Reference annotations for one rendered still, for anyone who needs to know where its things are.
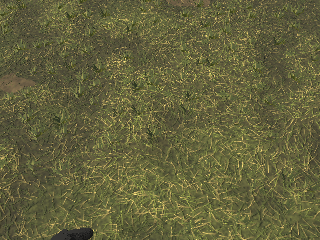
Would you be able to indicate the left robot hand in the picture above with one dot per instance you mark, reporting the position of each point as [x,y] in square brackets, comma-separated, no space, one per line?
[76,234]

